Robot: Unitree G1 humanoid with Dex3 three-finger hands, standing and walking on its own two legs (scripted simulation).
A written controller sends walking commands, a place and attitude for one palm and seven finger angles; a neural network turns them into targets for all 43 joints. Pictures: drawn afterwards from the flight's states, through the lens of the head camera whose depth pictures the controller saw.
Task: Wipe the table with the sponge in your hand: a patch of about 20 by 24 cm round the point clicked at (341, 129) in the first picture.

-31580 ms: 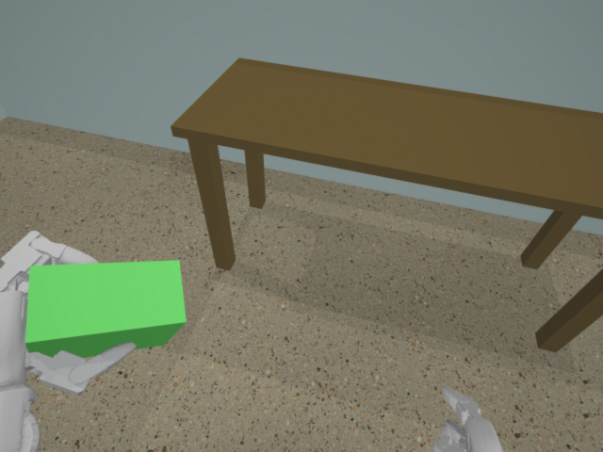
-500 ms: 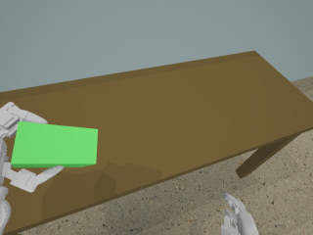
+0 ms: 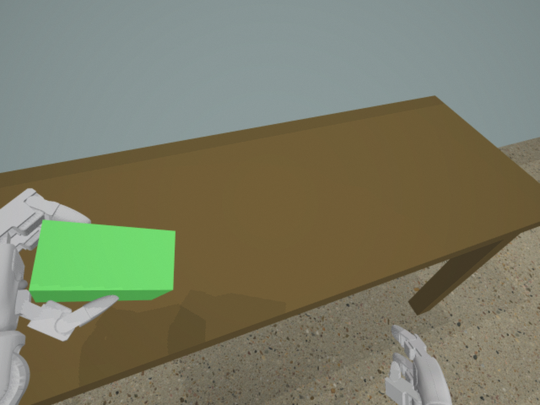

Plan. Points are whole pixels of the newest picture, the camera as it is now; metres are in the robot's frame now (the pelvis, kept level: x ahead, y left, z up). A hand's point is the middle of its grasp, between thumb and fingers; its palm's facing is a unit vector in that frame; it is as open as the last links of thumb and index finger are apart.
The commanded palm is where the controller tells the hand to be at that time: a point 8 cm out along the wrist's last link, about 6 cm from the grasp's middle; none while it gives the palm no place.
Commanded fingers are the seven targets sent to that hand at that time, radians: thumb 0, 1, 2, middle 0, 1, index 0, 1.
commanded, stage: look again from close up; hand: left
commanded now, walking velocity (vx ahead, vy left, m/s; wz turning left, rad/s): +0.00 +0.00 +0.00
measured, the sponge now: (126, 267) +0.24 +0.20 +0.12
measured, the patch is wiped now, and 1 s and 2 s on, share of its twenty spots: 0.00 0.00 0.00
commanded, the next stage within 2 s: turn the palm down, sponge in hand in 0.32 s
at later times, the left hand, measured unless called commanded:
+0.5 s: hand (49, 240) +0.23 +0.26 +0.18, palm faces +0.39 -0.78 -0.50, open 10.7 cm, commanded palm +0.15 +0.27 +0.17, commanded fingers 0.00 0.10 1.30 -1.20 -1.60 -1.20 -1.60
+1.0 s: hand (76, 295) +0.19 +0.24 +0.13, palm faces +0.34 -0.59 -0.73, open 10.7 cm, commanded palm +0.16 +0.25 +0.17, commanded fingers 0.00 0.10 1.30 -1.20 -1.60 -1.20 -1.60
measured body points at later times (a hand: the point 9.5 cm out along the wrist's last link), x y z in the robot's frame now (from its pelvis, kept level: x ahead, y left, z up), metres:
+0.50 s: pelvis -0.02 -0.01 +0.00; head +0.00 +0.00 +0.44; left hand +0.20 +0.30 +0.21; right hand +0.17 -0.23 -0.08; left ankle +0.01 +0.07 -0.74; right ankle +0.00 -0.14 -0.74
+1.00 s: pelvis -0.02 -0.06 -0.01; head -0.02 -0.09 +0.43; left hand +0.17 +0.26 +0.17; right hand +0.21 -0.26 -0.10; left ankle +0.01 +0.07 -0.74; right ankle +0.00 -0.14 -0.74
